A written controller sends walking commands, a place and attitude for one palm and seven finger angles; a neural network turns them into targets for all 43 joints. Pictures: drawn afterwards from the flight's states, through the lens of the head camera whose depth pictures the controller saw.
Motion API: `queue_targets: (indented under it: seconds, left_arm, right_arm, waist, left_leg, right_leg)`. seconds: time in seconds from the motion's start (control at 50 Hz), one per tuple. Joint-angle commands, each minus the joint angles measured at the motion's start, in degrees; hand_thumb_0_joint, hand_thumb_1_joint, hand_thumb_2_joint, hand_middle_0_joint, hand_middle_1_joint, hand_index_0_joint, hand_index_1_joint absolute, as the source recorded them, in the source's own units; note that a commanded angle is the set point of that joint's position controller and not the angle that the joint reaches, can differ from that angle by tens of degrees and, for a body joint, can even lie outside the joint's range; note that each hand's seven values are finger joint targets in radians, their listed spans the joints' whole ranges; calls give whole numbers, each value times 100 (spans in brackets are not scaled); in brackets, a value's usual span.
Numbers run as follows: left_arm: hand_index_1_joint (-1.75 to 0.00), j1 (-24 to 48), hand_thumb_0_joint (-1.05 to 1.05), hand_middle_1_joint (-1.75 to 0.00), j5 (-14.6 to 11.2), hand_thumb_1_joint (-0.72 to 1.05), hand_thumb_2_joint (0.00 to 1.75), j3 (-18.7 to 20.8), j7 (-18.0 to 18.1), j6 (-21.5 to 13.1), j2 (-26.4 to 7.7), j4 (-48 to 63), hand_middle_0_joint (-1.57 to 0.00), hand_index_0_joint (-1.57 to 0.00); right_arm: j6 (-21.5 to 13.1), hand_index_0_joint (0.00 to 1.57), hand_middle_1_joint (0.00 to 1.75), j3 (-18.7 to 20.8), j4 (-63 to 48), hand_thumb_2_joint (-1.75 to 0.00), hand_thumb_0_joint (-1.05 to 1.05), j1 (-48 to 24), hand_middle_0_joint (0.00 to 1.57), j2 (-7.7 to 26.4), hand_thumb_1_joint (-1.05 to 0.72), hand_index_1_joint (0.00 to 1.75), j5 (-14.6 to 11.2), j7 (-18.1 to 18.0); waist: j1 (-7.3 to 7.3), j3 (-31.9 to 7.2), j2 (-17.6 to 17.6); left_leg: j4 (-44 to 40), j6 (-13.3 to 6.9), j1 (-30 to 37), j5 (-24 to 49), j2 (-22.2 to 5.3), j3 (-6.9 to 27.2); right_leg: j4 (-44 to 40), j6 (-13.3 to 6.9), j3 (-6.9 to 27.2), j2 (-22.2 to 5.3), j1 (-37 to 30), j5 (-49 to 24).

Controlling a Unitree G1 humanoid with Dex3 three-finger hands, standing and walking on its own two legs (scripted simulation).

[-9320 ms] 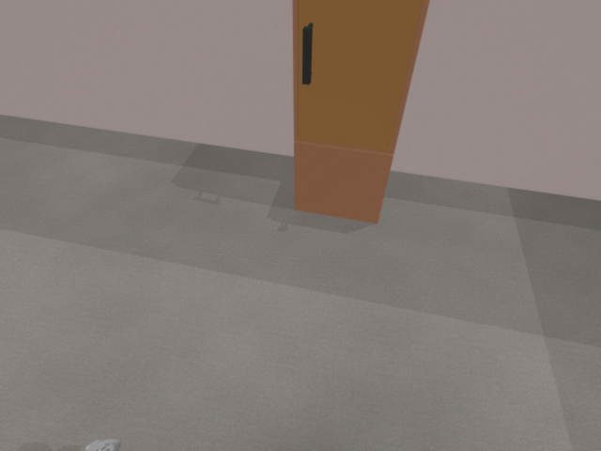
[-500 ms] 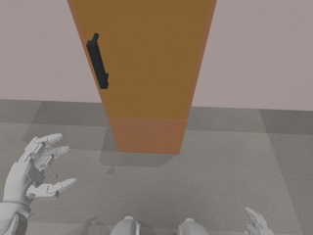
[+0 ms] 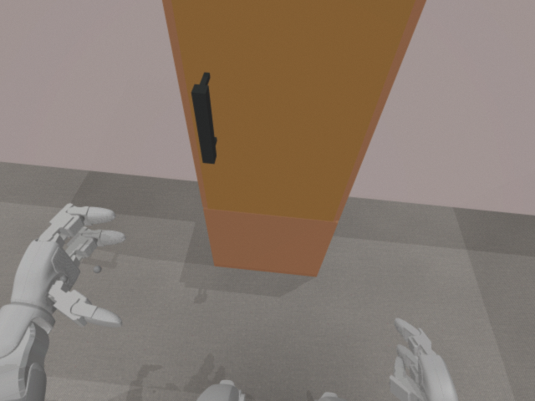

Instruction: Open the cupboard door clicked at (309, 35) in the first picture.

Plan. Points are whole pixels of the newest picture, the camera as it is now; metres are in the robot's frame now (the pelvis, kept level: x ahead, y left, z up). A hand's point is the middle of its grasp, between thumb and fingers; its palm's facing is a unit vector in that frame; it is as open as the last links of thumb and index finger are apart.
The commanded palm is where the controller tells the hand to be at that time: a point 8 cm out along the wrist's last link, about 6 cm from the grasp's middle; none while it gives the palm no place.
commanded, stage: raise the hand with hooked fingers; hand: left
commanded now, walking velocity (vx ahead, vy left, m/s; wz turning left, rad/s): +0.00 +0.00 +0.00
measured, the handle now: (207, 120) +0.59 +0.17 +0.06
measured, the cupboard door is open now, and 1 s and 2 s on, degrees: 0 0 0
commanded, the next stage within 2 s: move the hooked fingers beside the handle in 0.72 s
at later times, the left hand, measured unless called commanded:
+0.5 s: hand (105, 245) +0.29 +0.25 +0.08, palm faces -0.01 -1.00 -0.03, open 14.0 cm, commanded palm +0.27 +0.30 +0.08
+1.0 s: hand (121, 236) +0.31 +0.24 +0.07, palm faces +0.01 -1.00 -0.02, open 14.0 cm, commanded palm +0.30 +0.29 +0.08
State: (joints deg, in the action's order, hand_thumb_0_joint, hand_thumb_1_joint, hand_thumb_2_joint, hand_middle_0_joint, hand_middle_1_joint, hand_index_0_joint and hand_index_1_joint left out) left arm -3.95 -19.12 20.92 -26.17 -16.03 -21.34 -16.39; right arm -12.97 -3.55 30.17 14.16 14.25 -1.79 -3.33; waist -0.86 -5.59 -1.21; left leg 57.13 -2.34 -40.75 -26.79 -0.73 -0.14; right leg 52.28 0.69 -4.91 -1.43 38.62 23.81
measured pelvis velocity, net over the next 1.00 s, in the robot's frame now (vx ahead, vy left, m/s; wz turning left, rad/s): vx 0.00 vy -0.03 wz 0.00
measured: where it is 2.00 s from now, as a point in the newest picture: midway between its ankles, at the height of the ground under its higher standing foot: outside the picture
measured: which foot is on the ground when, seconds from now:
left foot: down 0.00-1.00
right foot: down 0.00-1.00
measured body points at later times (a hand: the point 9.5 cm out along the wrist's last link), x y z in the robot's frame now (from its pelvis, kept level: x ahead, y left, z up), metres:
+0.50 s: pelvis +0.00 -0.02 +0.01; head +0.05 -0.01 +0.46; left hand +0.29 +0.31 +0.08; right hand +0.14 -0.27 -0.07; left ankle +0.02 +0.09 -0.68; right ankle +0.02 -0.14 -0.68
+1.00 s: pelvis +0.00 -0.03 +0.01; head +0.05 -0.02 +0.45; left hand +0.30 +0.29 +0.08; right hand +0.15 -0.28 -0.08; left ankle +0.02 +0.09 -0.68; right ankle +0.02 -0.14 -0.68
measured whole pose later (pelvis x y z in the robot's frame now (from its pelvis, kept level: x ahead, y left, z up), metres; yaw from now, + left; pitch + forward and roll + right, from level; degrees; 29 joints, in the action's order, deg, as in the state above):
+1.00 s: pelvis +0.00 -0.03 +0.01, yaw +0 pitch +10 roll -2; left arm 9.4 -18.9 23.8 -29.8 -17.1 -23.9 -32.2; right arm -10.6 -2.8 32.8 15.4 16.3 -2.4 -5.2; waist 0.3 -4.5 -1.3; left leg 54.2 -0.1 -39.4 -25.2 -1.9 0.6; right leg 51.2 -1.5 -5.5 -0.2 38.2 23.4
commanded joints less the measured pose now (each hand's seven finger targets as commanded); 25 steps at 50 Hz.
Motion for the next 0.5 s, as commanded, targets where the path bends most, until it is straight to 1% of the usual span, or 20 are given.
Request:
queue_targets:
  seconds: [0.0, 0.04, 0.06, 0.08, 0.12, 0.16, 0.18, 0.2, 0.22, 0.24, 0.26, 0.28, 0.3, 0.32, 0.34, 0.36, 0.38, 0.4, 0.42, 0.48]
  left_arm:
    - [-120, 1255, 0, -120, -183, -50, 30, 614, -192, -295, -1370, 892, -30, -30]
    - [-120, 1379, 0, -120, -184, -50, 30, 666, -244, -261, -1454, 748, -30, -30]
    - [-120, 1500, 0, -120, -217, -50, 30, 726, -280, -252, -1547, 723, -30, -30]
    - [-120, 1591, 0, -120, -203, -50, 30, 714, -308, -251, -1578, 717, -30, -30]
    - [-120, 1606, 0, -120, -225, -50, 30, 812, -344, -253, -1667, 626, -30, -30]
    - [-120, 1706, 0, -120, -281, -50, 30, 890, -393, -245, -1767, 508, -30, -30]
    - [-120, 1755, 0, -120, -282, -50, 30, 939, -419, -232, -1824, 400, -30, -30]
    - [-120, 1783, 0, -120, -293, -50, 30, 935, -439, -238, -1803, 350, -30, -30]
    - [-120, 1728, 0, -120, -287, -50, 30, 851, -470, -225, -1724, 285, -30, -30]
    - [-120, 1688, 0, -120, -300, -50, 30, 827, -487, -212, -1674, 230, -30, -30]
    - [-120, 1677, 0, -120, -300, -50, 30, 792, -513, -208, -1663, 224, -30, -30]
    - [-120, 1624, 0, -120, -291, -50, 30, 787, -522, -198, -1656, 189, -30, -30]
    - [-120, 1583, 0, -120, -305, -50, 30, 813, -515, -200, -1658, 169, -30, -30]
    - [-120, 1523, 0, -120, -309, -50, 30, 868, -504, -201, -1703, 143, -30, -30]
    - [-120, 1514, 0, -120, -316, -50, 30, 872, -480, -230, -1698, 215, -30, -30]
    - [-120, 1603, 0, -120, -321, -50, 30, 938, -455, -275, -1805, 274, -30, -30]
    - [-120, 1635, 0, -120, -297, -50, 30, 988, -424, -318, -1861, 347, -30, -30]
    - [-120, 1633, 0, -120, -272, -50, 30, 992, -395, -347, -1868, 338, -30, -30]
    - [-120, 1604, 0, -120, -289, -50, 30, 992, -365, -386, -1815, 367, -30, -30]
    - [-120, 1674, 0, -120, -314, -50, 30, 1026, -349, -442, -1850, 327, -30, -30]
  right_arm:
    - [-221, 20, 30, 469, -668, -90, 0, 75, 20, 1014, -90, 30, -38, -135]
    - [-208, 20, 30, 463, -672, -90, 0, 50, 20, 1028, -90, 30, -46, -157]
    - [-203, 20, 30, 440, -671, -90, 0, 49, 20, 1035, -90, 30, -28, -158]
    - [-193, 20, 30, 442, -666, -90, 0, 54, 20, 1033, -90, 30, -48, -159]
    - [-184, 20, 30, 455, -651, -90, 0, 77, 20, 1035, -90, 30, -48, -169]
    - [-179, 20, 30, 443, -639, -90, 0, 81, 20, 1051, -90, 30, -36, -180]
    - [-163, 20, 30, 440, -623, -90, 0, 109, 20, 1053, -90, 30, -40, -181]
    - [-158, 20, 30, 457, -616, -90, 0, 128, 20, 1051, -90, 30, -51, -192]
    - [-159, 20, 30, 462, -622, -90, 0, 137, 20, 1054, -90, 30, -58, -186]
    - [-158, 20, 30, 460, -635, -90, 0, 134, 20, 1052, -90, 30, -60, -176]
    - [-161, 20, 30, 470, -657, -90, 0, 148, 20, 1060, -90, 30, -55, -170]
    - [-156, 20, 30, 471, -663, -90, 0, 150, 20, 1057, -90, 30, -63, -161]
    - [-150, 20, 30, 486, -665, -90, 0, 170, 20, 1060, -90, 30, -62, -149]
    - [-147, 20, 30, 494, -673, -90, 0, 168, 20, 1065, -90, 30, -58, -139]
    - [-145, 20, 30, 505, -683, -90, 0, 174, 20, 1061, -90, 30, -66, -135]
    - [-143, 20, 30, 501, -689, -90, 0, 179, 20, 1074, -90, 30, -44, -129]
    - [-136, 20, 30, 502, -691, -90, 0, 189, 20, 1063, -90, 30, -46, -123]
    - [-124, 20, 30, 497, -694, -90, 0, 188, 20, 1051, -90, 30, -44, -118]
    - [-127, 20, 30, 503, -695, -90, 0, 186, 20, 1028, -90, 30, -44, -114]
    - [-102, 20, 30, 482, -680, -90, 0, 172, 20, 1026, -90, 30, -38, -129]
  waist:
    - [146, -1318, -525]
    - [139, -1274, -467]
    - [108, -1264, -601]
    - [127, -1301, -626]
    - [113, -1396, -538]
    - [110, -1324, -565]
    - [110, -1350, -504]
    - [129, -1338, -462]
    - [131, -1309, -514]
    - [113, -1293, -542]
    - [115, -1293, -466]
    - [104, -1280, -499]
    - [112, -1277, -387]
    - [86, -1287, -380]
    - [96, -1288, -339]
    - [83, -1281, -359]
    - [79, -1369, -417]
    - [79, -1341, -550]
    - [85, -1330, -458]
    - [101, -1332, -377]
  left_leg:
    - [-1193, 309, 1236, 1920, -12, 455]
    - [-1237, 286, 1191, 1792, -11, 451]
    - [-1241, 298, 1193, 1854, 13, 456]
    - [-1281, 306, 1265, 1805, -9, 465]
    - [-1295, 267, 1285, 1802, 6, 425]
    - [-1291, 253, 1248, 1859, 29, 409]
    - [-1309, 240, 1216, 1809, 27, 373]
    - [-1314, 229, 1248, 1841, 23, 367]
    - [-1331, 227, 1243, 1795, 30, 348]
    - [-1341, 221, 1216, 1736, 39, 340]
    - [-1321, 209, 1195, 1752, 44, 338]
    - [-1339, 207, 1186, 1774, 44, 321]
    - [-1329, 189, 1164, 1779, 53, 303]
    - [-1326, 182, 1111, 1755, 61, 275]
    - [-1318, 173, 1090, 1751, 62, 259]
    - [-1287, 170, 1056, 1772, 73, 256]
    - [-1298, 173, 1111, 1816, 70, 251]
    - [-1308, 174, 1109, 1776, 70, 227]
    - [-1319, 174, 1108, 1761, 67, 237]
    - [-1286, 146, 992, 1622, 86, 184]
  right_leg:
    - [-518, -264, -28, 353, -395, -1006]
    - [-567, -266, -17, 343, -438, -939]
    - [-559, -300, -9, 363, -489, -980]
    - [-590, -294, -12, 357, -463, -905]
    - [-656, -282, 12, 338, -587, -967]
    - [-688, -305, 34, 362, -653, -1053]
    - [-714, -290, 47, 352, -706, -1053]
    - [-741, -279, 52, 349, -695, -1094]
    - [-755, -275, 55, 343, -674, -1057]
    - [-768, -278, 62, 331, -675, -1024]
    - [-763, -295, 68, 354, -717, -1035]
    - [-776, -288, 72, 343, -724, -1073]
    - [-798, -273, 81, 334, -754, -1126]
    - [-805, -269, 101, 328, -798, -1138]
    - [-819, -257, 116, 322, -817, -1155]
    - [-797, -281, 134, 341, -863, -1176]
    - [-786, -271, 144, 334, -881, -1213]
    - [-786, -270, 150, 327, -854, -1169]
    - [-793, -259, 142, 324, -867, -1162]
    - [-831, -249, 217, 322, -975, -1127]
